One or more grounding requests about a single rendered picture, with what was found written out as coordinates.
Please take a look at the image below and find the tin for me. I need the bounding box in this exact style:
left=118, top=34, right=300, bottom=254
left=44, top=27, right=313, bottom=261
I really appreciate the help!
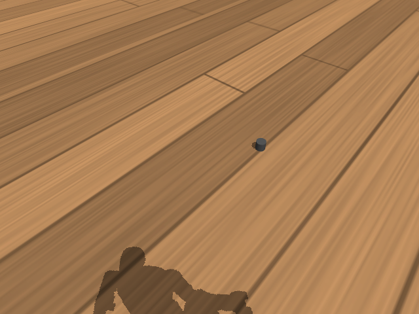
left=255, top=138, right=266, bottom=152

